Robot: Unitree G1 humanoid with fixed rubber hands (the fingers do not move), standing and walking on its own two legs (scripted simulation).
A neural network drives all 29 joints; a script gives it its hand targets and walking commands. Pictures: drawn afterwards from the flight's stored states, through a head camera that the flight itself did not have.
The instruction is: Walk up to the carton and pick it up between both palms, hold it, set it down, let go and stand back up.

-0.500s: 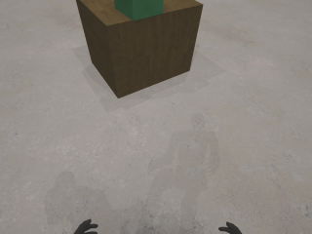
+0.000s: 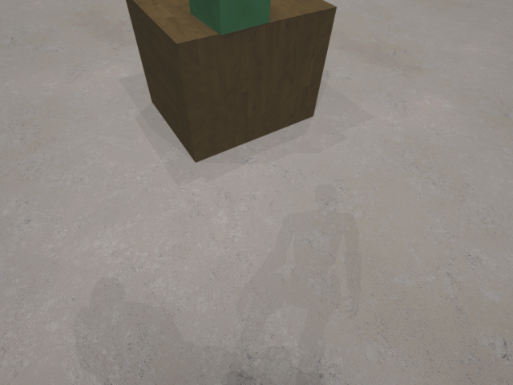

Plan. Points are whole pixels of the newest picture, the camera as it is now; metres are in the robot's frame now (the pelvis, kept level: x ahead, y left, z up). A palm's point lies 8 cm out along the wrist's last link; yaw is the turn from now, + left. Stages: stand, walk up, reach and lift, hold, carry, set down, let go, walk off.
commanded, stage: stand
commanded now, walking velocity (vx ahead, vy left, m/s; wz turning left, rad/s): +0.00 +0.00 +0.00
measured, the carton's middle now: out of the picture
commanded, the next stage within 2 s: walk up in 0.58 s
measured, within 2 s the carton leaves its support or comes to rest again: neither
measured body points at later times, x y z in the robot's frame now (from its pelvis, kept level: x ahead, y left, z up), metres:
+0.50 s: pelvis +0.01 +0.01 +0.00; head +0.02 +0.02 +0.45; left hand -0.01 +0.21 -0.17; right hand -0.01 -0.19 -0.16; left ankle -0.01 +0.12 -0.73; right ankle -0.02 -0.13 -0.73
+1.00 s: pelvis +0.05 -0.01 -0.01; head +0.05 +0.00 +0.44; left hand +0.09 +0.26 -0.15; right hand -0.01 -0.25 -0.15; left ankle -0.01 +0.11 -0.73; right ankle +0.08 -0.13 -0.71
